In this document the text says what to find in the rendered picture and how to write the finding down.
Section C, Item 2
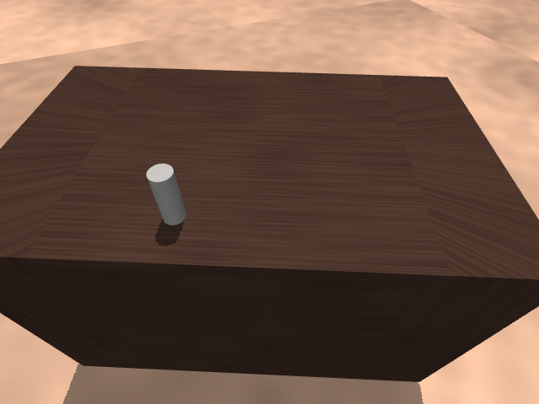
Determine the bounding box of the can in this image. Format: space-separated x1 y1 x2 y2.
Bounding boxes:
147 163 186 226

